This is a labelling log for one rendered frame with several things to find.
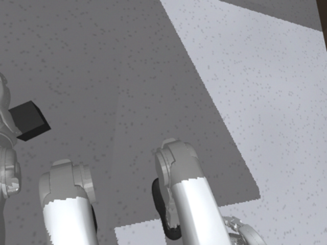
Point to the right robot foot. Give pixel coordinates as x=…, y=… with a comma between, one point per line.
x=171, y=233

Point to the right robot hand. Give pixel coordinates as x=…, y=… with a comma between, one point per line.
x=247, y=235

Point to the cube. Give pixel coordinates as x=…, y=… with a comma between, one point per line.
x=29, y=120

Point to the left robot arm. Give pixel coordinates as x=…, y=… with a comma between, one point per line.
x=10, y=171

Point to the left robot hand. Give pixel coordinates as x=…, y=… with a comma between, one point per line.
x=5, y=97

